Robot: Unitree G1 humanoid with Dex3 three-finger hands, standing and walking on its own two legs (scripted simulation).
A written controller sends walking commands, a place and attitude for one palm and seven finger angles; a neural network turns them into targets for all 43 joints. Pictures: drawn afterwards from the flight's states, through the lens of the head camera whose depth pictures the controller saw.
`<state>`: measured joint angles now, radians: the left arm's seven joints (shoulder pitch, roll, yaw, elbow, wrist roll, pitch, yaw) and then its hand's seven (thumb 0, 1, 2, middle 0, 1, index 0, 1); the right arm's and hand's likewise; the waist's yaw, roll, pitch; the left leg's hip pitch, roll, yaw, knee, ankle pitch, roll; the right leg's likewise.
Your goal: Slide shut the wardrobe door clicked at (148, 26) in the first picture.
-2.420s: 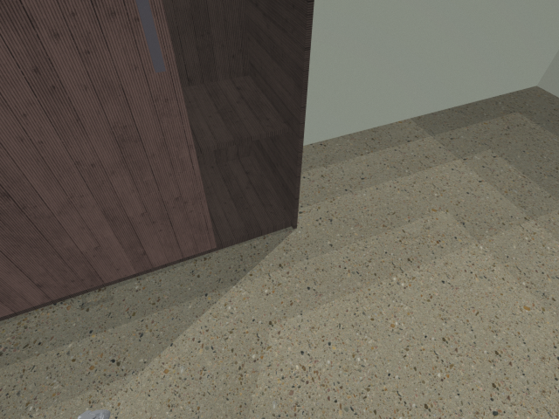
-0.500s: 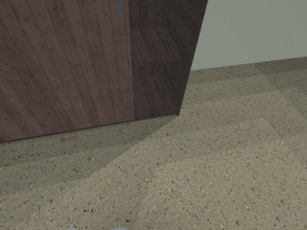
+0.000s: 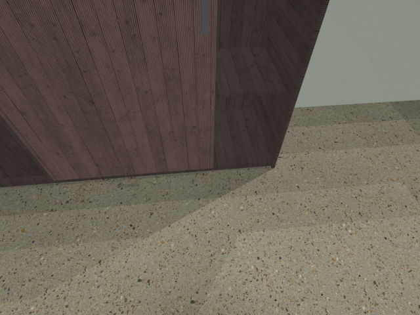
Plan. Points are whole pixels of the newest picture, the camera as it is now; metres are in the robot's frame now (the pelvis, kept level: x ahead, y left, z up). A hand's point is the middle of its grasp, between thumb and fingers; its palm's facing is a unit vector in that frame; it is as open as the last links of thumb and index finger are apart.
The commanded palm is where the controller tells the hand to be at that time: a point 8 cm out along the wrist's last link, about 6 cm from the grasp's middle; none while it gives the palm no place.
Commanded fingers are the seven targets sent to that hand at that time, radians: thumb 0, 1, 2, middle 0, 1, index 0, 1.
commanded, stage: turn to face it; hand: left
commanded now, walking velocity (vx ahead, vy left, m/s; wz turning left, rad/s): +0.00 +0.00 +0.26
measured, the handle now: out of the picture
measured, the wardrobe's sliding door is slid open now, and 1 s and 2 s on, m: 0.36 0.36 0.36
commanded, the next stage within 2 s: take the last steps up to it in 0.04 s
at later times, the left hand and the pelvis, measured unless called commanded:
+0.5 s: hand out of the picture -0.08 +0.15 -0.19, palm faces +0.13 -0.98 -0.12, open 7.4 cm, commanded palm none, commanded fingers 0.00 0.90 0.90 -0.20 -0.30 -0.20 -0.30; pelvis +0.01 -0.01 -0.01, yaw +3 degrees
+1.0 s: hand (171, 280) +0.23 +0.10 -0.17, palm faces +0.06 -0.98 -0.21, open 7.3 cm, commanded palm none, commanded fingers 0.00 0.90 0.90 -0.20 -0.30 -0.20 -0.30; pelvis +0.17 -0.08 -0.01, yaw +3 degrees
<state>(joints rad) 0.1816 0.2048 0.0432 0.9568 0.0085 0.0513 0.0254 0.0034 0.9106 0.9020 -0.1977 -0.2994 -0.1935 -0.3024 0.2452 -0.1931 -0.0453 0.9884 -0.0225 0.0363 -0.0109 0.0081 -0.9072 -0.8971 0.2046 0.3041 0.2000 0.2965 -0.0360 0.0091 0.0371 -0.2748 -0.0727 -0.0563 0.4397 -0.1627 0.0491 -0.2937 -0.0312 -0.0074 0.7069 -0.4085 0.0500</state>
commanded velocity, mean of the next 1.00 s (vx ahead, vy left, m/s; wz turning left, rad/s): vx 0.26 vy -0.12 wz -0.01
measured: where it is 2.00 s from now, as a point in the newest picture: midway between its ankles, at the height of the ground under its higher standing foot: (234, 252)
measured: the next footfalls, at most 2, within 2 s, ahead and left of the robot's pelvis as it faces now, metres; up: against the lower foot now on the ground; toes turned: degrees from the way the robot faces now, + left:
right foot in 0.06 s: +0.02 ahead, -0.13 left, +0.00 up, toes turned +0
left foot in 0.44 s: +0.01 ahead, +0.12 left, +0.00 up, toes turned +12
